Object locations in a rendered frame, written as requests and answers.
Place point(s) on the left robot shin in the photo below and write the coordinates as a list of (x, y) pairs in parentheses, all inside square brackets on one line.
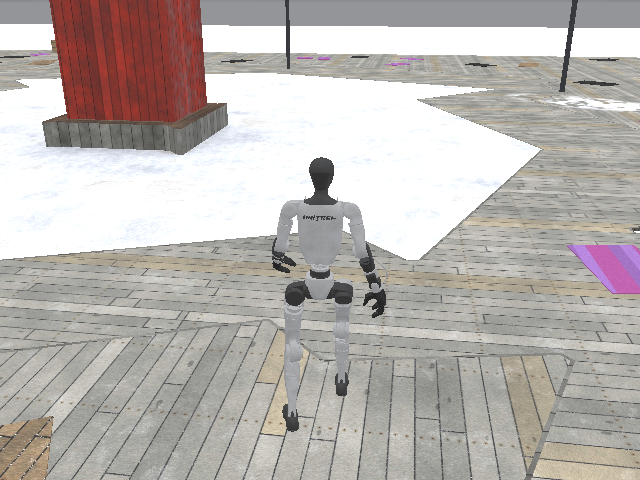
[(292, 379)]

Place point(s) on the right robot shin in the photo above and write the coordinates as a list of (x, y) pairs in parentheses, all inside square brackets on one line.
[(342, 353)]

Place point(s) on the right robot upper arm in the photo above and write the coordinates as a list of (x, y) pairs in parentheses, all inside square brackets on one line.
[(352, 212)]

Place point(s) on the left robot hand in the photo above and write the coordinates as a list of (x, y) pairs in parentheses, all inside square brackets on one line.
[(286, 260)]

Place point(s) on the robot shin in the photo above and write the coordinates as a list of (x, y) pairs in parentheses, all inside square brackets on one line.
[(342, 353), (292, 379)]

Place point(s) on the right robot hand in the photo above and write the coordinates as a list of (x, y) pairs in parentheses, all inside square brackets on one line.
[(381, 302)]

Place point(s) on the robot right forearm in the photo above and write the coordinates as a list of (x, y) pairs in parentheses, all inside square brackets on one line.
[(370, 272)]

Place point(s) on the robot left forearm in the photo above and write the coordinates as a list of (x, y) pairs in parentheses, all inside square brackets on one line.
[(277, 257)]

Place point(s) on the left robot upper arm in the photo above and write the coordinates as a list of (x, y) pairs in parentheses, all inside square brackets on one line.
[(288, 211)]

